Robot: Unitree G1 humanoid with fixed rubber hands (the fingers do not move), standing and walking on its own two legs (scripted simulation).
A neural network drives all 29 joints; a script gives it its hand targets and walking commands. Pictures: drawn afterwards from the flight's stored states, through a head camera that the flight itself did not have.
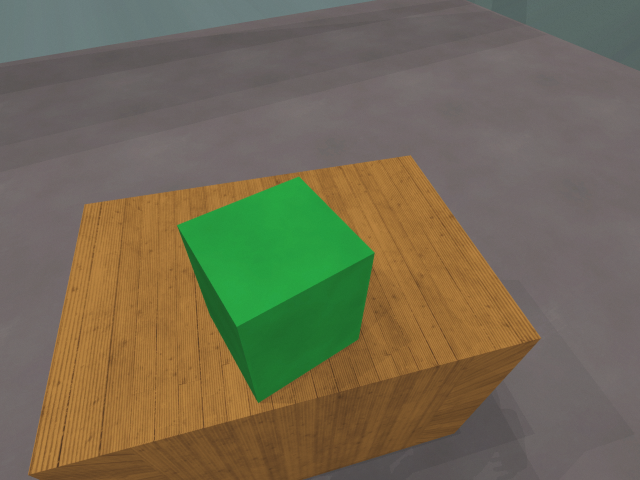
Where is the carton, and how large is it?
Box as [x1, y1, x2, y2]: [177, 177, 374, 402]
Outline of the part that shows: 299,177 286,181 177,225 209,313 258,402 358,338 374,253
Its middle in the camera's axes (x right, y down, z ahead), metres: -0.07 +0.08 +0.64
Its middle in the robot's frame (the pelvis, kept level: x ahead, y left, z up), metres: +0.43 +0.07 -0.06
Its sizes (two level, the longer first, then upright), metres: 0.210 0.200 0.250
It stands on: a pedestal, 0.60 m high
